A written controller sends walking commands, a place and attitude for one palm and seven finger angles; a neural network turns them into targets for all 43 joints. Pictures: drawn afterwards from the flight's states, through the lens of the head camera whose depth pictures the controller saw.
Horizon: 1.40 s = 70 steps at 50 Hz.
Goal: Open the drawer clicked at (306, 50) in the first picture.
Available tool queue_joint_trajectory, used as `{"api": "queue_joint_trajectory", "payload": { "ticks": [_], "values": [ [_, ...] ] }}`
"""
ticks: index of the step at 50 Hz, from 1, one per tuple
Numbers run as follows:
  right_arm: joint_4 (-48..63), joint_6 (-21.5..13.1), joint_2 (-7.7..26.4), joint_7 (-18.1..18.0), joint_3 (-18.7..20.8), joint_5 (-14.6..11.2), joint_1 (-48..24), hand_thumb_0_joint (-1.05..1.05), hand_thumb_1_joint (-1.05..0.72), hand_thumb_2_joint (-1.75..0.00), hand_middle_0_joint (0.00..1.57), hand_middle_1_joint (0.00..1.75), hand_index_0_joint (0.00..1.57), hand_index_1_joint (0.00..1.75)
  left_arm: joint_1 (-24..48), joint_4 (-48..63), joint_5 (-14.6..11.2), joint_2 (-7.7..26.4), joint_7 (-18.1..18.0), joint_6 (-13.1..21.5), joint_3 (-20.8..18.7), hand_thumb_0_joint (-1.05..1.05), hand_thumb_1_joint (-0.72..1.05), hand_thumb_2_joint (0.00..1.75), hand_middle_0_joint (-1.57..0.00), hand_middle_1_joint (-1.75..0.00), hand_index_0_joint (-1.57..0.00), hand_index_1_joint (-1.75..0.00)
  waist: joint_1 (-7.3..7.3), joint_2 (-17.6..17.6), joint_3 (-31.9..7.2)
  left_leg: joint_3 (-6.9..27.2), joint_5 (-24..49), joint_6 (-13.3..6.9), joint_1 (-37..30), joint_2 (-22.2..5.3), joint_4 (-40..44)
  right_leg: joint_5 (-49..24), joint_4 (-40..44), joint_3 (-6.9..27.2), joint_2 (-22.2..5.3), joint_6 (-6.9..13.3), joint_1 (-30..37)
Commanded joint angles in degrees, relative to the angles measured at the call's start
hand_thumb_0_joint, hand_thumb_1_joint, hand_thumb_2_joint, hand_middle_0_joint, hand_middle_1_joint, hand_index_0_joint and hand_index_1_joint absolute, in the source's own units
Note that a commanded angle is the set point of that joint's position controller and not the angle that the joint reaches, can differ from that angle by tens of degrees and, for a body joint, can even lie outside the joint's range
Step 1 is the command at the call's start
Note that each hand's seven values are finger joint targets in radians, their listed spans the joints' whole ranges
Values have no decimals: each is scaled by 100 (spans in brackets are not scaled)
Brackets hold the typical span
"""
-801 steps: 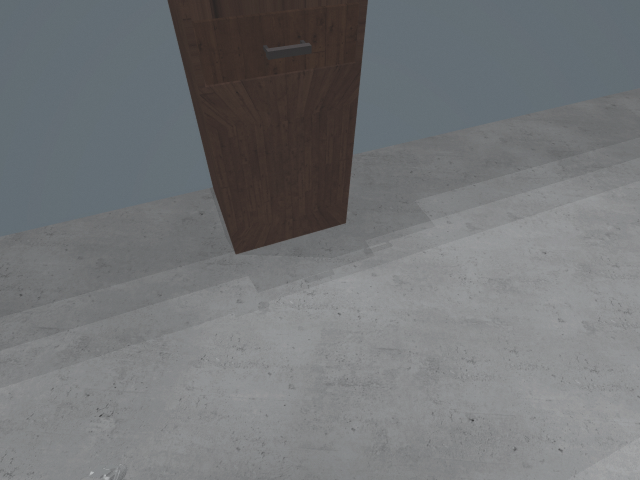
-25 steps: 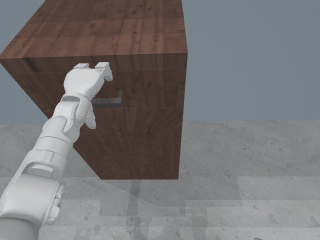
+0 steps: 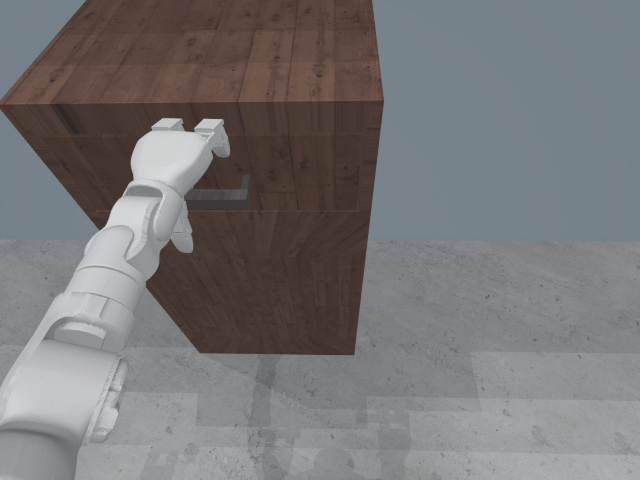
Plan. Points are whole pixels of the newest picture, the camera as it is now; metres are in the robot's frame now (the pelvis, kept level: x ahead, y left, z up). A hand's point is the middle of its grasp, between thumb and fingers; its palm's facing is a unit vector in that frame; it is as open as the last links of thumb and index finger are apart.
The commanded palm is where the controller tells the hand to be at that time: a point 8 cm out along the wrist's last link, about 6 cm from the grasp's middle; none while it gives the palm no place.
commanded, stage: move the hooked fingers above the handle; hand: left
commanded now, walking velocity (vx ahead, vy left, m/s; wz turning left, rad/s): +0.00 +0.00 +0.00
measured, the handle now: (209, 189) +0.51 +0.18 +0.04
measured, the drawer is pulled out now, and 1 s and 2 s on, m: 0.00 0.00 0.00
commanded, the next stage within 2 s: lower the fingers behind the handle in 0.94 s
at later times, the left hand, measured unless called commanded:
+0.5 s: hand (180, 195) +0.45 +0.20 +0.09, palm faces -0.03 +0.00 -1.00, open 13.8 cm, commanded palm +0.44 +0.21 +0.16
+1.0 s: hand (189, 186) +0.46 +0.19 +0.10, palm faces -0.01 -0.01 -1.00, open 13.8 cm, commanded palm +0.44 +0.20 +0.16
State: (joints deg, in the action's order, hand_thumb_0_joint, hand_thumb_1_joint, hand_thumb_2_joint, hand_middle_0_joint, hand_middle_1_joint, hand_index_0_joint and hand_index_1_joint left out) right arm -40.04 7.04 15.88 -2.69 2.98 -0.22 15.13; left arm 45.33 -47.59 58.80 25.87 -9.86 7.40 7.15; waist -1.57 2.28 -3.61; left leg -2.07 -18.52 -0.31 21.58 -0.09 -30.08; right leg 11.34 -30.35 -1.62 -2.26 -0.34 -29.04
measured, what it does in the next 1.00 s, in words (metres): stands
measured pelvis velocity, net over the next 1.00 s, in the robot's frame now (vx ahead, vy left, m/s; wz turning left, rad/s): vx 0.01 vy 0.00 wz -0.01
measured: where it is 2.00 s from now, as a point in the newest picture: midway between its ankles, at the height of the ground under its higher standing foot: outside the picture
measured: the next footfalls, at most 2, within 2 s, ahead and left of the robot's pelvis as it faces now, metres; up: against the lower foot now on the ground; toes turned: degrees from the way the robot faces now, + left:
none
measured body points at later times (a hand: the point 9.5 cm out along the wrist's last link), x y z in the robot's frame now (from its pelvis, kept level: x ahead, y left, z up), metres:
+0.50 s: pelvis +0.00 +0.00 +0.00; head +0.06 -0.03 +0.45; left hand +0.45 +0.20 +0.15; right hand +0.07 -0.28 -0.14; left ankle -0.05 +0.12 -0.73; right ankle +0.03 -0.13 -0.73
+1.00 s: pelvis +0.01 +0.00 +0.00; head +0.06 -0.03 +0.45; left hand +0.45 +0.19 +0.15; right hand +0.11 -0.26 -0.14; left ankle -0.05 +0.12 -0.73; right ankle +0.03 -0.13 -0.73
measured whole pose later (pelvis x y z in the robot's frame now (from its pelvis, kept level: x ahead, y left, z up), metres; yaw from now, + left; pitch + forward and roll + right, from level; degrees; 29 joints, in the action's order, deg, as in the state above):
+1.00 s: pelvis +0.01 +0.00 +0.00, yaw -1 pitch +9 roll +1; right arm -38.6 8.0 14.4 -2.1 1.9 -0.5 14.0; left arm 42.8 -45.6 58.5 24.5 -7.3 3.2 7.0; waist -0.6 3.6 -4.2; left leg -2.6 -18.7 -0.1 18.9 -0.4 -28.4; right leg 12.1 -30.0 -1.1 -1.8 -0.2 -27.2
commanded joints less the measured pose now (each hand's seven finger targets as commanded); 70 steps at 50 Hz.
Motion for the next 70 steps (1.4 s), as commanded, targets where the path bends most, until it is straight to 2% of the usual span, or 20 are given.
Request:
{"api": "queue_joint_trajectory", "payload": {
  "ticks": [1,4,10,15,17,19,22,27,30,34,36,38,41,48,49,53,58,65,66,70],
  "values": [
    [557,-107,672,34,170,-12,183,0,-90,-90,20,30,20,30,2716,771,83,1731,-378,-536,-855,0,-50,30,-30,-120,-30,-120,74,-27,-2339,-78,2301,-39,-159,152,377,-1695,-34,-11,231,251,2008],
    [610,-25,734,-25,118,-59,69,0,-90,-90,20,30,20,30,2419,472,73,1975,-224,-704,-1017,0,-50,30,-30,-120,-30,-120,86,-514,-2042,-116,1913,-84,88,144,509,-1466,77,10,215,211,2129],
    [722,-41,719,-154,74,-103,54,0,-90,-90,20,30,20,30,2450,464,102,2104,-9,-620,-988,0,-50,30,-30,-120,-30,-120,77,-536,-1943,-157,1443,-135,126,133,593,-1051,185,94,173,180,2124],
    [802,-119,704,-182,113,-91,124,0,-90,-90,20,30,20,30,2444,697,32,1857,118,-323,-824,0,-50,30,-30,-120,-30,-120,5,-457,-2004,-154,1390,-161,-10,133,542,-1014,199,110,173,169,2000],
    [801,-167,682,-154,157,-76,173,0,-90,-90,20,30,20,30,2496,948,19,1552,132,-176,-601,0,-50,30,-30,-120,-30,-120,-51,-241,-2019,-139,1456,-159,-186,135,475,-1035,192,103,192,189,1809],
    [777,-201,674,-131,204,-58,264,0,-90,-90,20,30,20,30,2665,1203,-54,1279,131,-34,-405,0,-50,30,-30,-120,-30,-120,-148,-329,-2171,-101,1620,-172,-365,142,393,-1159,196,105,201,182,1788],
    [666,-206,686,-112,233,-47,319,0,-90,-90,20,30,20,30,2725,1329,-116,1464,33,54,-580,0,-50,30,-30,-120,-30,-120,-133,-256,-2195,-67,1651,-161,-366,166,364,-1212,172,95,209,185,1774],
    [515,-192,692,-51,223,-39,324,0,-90,-90,20,30,20,30,2907,1091,-4,1503,-216,-129,-602,0,-50,30,-30,-120,-30,-120,-114,10,-2119,-45,1826,-102,-270,181,356,-1263,86,43,232,231,1653],
    [554,-179,672,-3,255,-6,302,0,-90,-90,20,30,20,30,2920,1275,-3,1549,-268,-241,-682,0,-50,30,-30,-120,-30,-120,-36,130,-2601,-66,2269,-96,-454,181,269,-1696,-3,61,232,238,1959],
    [576,-129,699,12,237,-46,211,0,-90,-90,20,30,20,30,2681,1086,-38,1260,-141,-409,-517,0,-50,30,-30,-120,-30,-120,-97,-296,-2210,-55,2249,-105,-381,139,338,-1671,49,-12,241,222,1862],
    [631,-118,692,10,230,-42,161,0,-90,-90,20,30,20,30,2582,1237,-31,1329,-100,-426,-555,0,-50,30,-30,-120,-30,-120,1,-206,-2352,-70,2295,-116,-427,147,351,-1744,18,9,237,225,1971],
    [634,-114,663,16,225,-49,143,0,-90,-90,20,30,20,30,2652,1246,-35,1022,-37,-454,-294,0,-50,30,-30,-120,-30,-120,-84,-283,-2155,-51,2191,-114,-455,135,359,-1625,59,-17,239,218,1809],
    [663,-107,666,-6,206,-40,130,0,-90,-90,20,30,20,30,2520,1263,-53,1292,6,-426,-546,0,-50,30,-30,-120,-30,-120,5,-353,-2230,-54,2194,-126,-453,139,376,-1658,54,6,227,219,1958],
    [727,-74,629,-2,151,-46,5,0,-90,-90,20,30,20,30,2256,1271,-33,1316,18,-452,-579,0,-50,30,-30,-120,-30,-120,73,-382,-2101,-108,2184,-116,-346,147,410,-1732,53,11,209,209,2027],
    [716,-73,658,0,155,-45,23,0,-90,-90,20,30,20,30,2251,1218,-10,1515,11,-453,-746,0,-50,30,-30,-120,-30,-120,89,-402,-2123,-102,2180,-110,-307,146,416,-1702,62,25,200,217,2104],
    [751,-87,630,3,169,-46,16,0,-90,-90,20,30,20,30,2215,1446,-17,1343,44,-423,-587,0,-50,30,-30,-120,-30,-120,84,-280,-2275,-108,2356,-118,-423,156,371,-1892,12,24,210,221,2115],
    [738,-84,632,37,210,-52,61,0,-90,-90,20,30,20,30,2151,1469,-93,845,127,-355,-206,0,-50,30,-30,-120,-30,-120,-42,-295,-2000,-71,2274,-108,-502,138,310,-1712,45,-25,228,219,1742],
    [643,-110,618,34,245,11,172,0,-90,-90,20,30,20,30,2227,1490,37,1378,-218,-144,-731,0,-50,30,-30,-120,-30,-120,64,-125,-2373,-43,2479,-77,-419,170,183,-1838,-122,14,241,248,1858],
    [643,-111,600,52,237,12,150,0,-90,-90,20,30,20,30,2262,1456,39,1201,-280,-163,-586,0,-50,30,-30,-120,-30,-120,31,-87,-2301,-55,2431,-70,-373,175,176,-1823,-120,7,243,246,1795],
    [586,-119,630,84,242,19,173,0,-90,-90,20,30,20,30,2129,1096,119,1290,-470,-327,-702,0,-50,30,-30,-120,-30,-120,33,-201,-2310,-84,2353,-66,-202,163,174,-1817,-149,9,247,238,1825]
  ]
}}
